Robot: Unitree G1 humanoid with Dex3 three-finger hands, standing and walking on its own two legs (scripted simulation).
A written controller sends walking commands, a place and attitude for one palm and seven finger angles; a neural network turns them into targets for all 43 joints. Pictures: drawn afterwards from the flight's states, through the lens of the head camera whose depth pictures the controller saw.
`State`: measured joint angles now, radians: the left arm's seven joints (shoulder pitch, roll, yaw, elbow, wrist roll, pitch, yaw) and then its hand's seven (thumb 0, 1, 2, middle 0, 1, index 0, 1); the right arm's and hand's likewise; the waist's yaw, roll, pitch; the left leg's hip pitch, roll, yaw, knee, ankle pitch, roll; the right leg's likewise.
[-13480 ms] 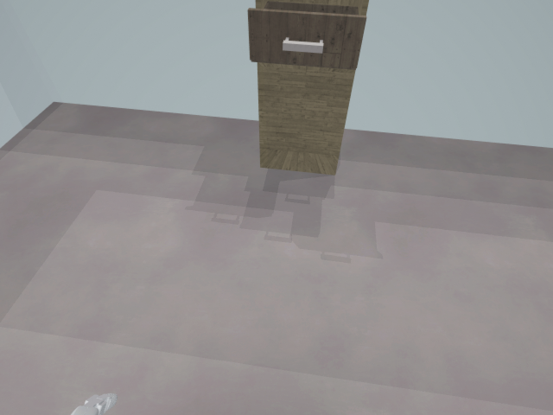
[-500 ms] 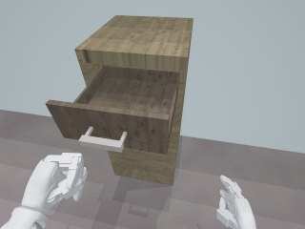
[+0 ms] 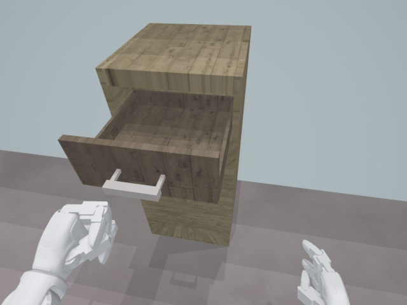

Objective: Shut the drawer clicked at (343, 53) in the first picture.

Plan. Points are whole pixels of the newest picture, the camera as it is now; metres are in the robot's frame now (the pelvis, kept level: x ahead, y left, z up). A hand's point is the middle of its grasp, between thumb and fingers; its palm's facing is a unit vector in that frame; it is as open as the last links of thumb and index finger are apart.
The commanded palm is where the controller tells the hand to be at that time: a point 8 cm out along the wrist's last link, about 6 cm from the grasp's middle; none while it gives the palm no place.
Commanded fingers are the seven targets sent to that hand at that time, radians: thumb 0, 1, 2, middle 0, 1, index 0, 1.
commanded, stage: bring the fist close to the handle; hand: left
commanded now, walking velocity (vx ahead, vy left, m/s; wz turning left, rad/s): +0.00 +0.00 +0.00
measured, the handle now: (135, 183) +0.36 +0.20 +0.05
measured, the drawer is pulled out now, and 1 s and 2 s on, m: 0.25 0.25 0.24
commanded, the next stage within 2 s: push the drawer shut in 1.36 s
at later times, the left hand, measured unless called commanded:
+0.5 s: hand (122, 237) +0.21 +0.17 +0.09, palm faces -0.04 -1.00 -0.08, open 3.3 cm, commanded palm +0.18 +0.22 +0.09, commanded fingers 0.00 0.90 0.90 -1.40 -1.60 -1.40 -1.60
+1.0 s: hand (140, 231) +0.25 +0.16 +0.04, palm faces -0.07 -1.00 -0.06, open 3.3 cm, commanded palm +0.22 +0.21 +0.05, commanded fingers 0.00 0.90 0.90 -1.40 -1.60 -1.40 -1.60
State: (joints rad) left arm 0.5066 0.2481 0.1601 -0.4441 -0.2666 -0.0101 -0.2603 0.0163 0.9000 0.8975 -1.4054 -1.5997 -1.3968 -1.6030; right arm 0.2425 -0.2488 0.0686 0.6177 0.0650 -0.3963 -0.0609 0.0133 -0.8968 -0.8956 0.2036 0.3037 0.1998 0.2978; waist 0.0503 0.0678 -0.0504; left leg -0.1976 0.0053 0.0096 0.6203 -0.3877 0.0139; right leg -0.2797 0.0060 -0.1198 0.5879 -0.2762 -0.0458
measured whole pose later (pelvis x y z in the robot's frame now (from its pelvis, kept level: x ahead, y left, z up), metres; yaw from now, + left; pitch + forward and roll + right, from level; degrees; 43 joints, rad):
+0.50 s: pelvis -0.01 +0.00 +0.00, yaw +0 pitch +1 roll +0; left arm 0.38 0.23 0.14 -0.18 -0.24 -0.15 -0.25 0.02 0.90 0.90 -1.41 -1.60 -1.40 -1.60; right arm 0.24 -0.26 0.04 0.64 0.04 -0.39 -0.06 0.01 -0.90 -0.90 0.20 0.30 0.20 0.30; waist 0.02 0.05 -0.03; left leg -0.30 0.00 0.01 0.67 -0.39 0.01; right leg -0.38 0.00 -0.12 0.64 -0.28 -0.05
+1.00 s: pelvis -0.01 +0.00 -0.02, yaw +0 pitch +7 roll +0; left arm 0.21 0.20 0.09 0.05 -0.20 -0.29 -0.22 0.02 0.90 0.90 -1.40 -1.60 -1.40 -1.60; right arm 0.24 -0.25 0.04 0.61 0.02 -0.31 -0.04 0.01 -0.90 -0.90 0.20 0.30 0.20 0.30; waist 0.00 0.03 -0.04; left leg -0.47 -0.01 0.02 0.79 -0.44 0.02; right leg -0.56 -0.02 -0.11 0.77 -0.33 -0.04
